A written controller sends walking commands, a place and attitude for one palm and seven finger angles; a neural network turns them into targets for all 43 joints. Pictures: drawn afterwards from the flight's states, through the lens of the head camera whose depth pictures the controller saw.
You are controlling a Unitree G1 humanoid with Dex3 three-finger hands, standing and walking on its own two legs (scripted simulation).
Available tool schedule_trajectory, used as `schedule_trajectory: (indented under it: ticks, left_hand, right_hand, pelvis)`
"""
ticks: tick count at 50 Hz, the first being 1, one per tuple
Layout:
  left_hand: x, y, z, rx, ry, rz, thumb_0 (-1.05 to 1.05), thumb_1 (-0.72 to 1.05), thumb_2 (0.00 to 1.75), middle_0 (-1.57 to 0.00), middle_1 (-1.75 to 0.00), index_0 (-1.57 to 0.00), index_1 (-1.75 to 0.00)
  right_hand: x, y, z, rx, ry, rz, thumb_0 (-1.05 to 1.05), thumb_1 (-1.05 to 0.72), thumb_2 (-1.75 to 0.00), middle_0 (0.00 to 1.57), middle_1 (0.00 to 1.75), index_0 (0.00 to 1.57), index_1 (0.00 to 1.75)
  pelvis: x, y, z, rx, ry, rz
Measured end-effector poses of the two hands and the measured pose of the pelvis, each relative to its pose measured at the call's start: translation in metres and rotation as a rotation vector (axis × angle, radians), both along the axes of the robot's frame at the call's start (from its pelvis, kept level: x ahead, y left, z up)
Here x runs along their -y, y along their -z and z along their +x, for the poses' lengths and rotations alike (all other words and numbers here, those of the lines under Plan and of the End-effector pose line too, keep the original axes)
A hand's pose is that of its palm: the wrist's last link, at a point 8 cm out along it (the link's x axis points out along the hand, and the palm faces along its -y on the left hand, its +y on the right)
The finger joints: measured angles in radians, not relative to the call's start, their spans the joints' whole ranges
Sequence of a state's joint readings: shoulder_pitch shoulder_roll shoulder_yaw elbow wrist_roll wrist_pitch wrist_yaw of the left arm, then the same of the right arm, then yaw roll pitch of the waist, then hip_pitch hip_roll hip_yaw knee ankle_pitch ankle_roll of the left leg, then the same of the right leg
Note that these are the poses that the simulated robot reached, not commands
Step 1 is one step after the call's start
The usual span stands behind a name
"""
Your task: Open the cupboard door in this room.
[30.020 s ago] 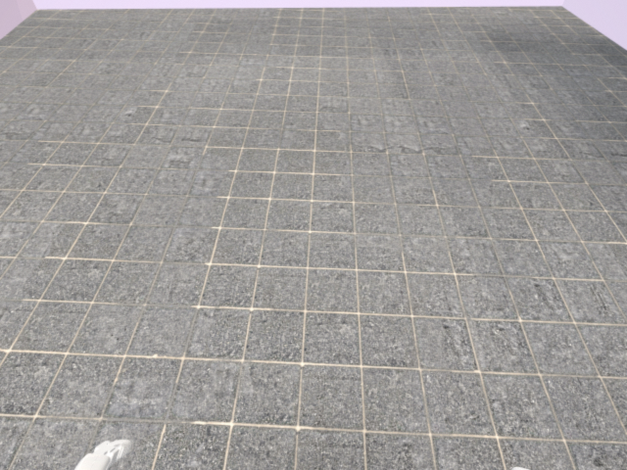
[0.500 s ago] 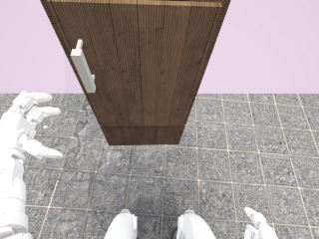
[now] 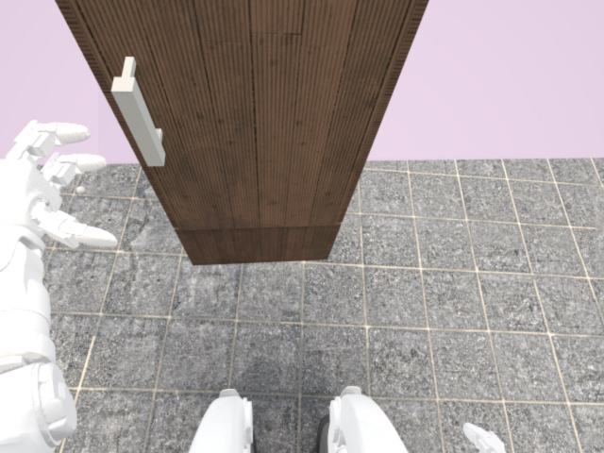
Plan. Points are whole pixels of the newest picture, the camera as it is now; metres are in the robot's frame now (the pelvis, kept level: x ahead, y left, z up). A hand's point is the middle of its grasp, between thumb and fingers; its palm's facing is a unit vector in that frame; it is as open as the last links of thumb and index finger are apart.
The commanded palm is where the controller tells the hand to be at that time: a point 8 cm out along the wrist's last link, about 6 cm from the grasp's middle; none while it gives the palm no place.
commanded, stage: move the hooked fingers beside the handle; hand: left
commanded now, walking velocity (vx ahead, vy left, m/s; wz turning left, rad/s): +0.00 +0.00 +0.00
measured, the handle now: (143, 115) +0.55 +0.22 +0.04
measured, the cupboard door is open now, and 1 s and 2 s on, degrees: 0 0 0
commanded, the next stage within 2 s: slide the fingers in behind the handle in 1.42 s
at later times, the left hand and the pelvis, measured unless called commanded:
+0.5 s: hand (94, 144) +0.49 +0.27 +0.05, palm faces +0.06 -1.00 -0.03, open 14.0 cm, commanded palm +0.48 +0.31 +0.04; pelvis -0.01 +0.00 -0.01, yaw -1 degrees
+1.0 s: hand (86, 136) +0.51 +0.29 +0.05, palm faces +0.07 -1.00 -0.04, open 14.0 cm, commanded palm +0.49 +0.31 +0.04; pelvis +0.00 +0.01 -0.01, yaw -2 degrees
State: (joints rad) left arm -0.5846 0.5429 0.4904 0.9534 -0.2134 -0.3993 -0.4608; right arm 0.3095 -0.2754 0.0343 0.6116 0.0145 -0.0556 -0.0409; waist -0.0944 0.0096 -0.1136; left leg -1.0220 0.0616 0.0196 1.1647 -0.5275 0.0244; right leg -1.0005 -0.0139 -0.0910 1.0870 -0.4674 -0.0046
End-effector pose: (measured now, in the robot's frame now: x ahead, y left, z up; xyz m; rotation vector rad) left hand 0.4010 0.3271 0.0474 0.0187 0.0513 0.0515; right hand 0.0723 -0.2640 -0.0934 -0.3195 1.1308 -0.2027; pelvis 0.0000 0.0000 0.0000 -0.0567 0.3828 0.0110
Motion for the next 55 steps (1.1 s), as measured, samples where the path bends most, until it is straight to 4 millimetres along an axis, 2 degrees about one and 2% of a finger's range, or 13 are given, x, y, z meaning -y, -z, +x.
schedule_trajectory:
  ticks: [7,22,33,42,49,55]
  left_hand:
    - [0.005,0.001,0.018,0.022,-0.001,0.003,-0.01,-0.50,0.30,-0.30,-1.19,-0.30,-1.20]
    - [0.000,-0.001,0.060,0.015,-0.011,0.009,-0.01,-0.50,0.30,-0.30,-1.19,-0.30,-1.20]
    - [0.003,0.000,0.091,0.016,-0.007,0.004,-0.01,-0.50,0.30,-0.30,-1.19,-0.31,-1.21]
    - [-0.002,0.004,0.088,-0.003,-0.006,0.011,-0.01,-0.50,0.30,-0.30,-1.19,-0.31,-1.21]
    - [-0.012,0.000,0.082,0.012,-0.023,0.015,-0.01,-0.50,0.30,-0.30,-1.19,-0.31,-1.20]
    - [-0.008,0.001,0.080,-0.002,0.011,0.005,-0.01,-0.50,0.30,-0.30,-1.19,-0.30,-1.20]
  right_hand:
    - [0.002,0.004,-0.016,-0.061,0.021,-0.010,0.00,-0.91,-0.90,0.21,0.30,0.21,0.30]
    - [0.005,0.010,-0.058,-0.199,0.075,-0.027,0.00,-0.91,-0.90,0.21,0.30,0.21,0.30]
    - [0.004,0.012,-0.077,-0.270,0.102,-0.040,0.00,-0.91,-0.90,0.21,0.30,0.21,0.30]
    - [-0.004,0.009,-0.082,-0.298,0.120,-0.013,0.00,-0.91,-0.90,0.21,0.30,0.21,0.30]
    - [-0.007,0.005,-0.073,-0.279,0.113,-0.016,0.00,-0.91,-0.90,0.21,0.30,0.21,0.30]
    - [-0.007,0.004,-0.064,-0.271,0.092,-0.024,0.00,-0.91,-0.90,0.21,0.30,0.21,0.30]
  pelvis:
    - [-0.001,0.003,-0.002,-0.018,0.005,-0.002]
    - [0.000,0.012,-0.006,-0.063,0.010,-0.013]
    - [-0.001,0.019,-0.007,-0.101,0.013,-0.026]
    - [-0.003,0.015,-0.004,-0.104,0.023,-0.027]
    - [-0.005,0.012,-0.001,-0.094,0.019,-0.033]
    - [-0.008,0.011,-0.001,-0.087,0.008,-0.036]
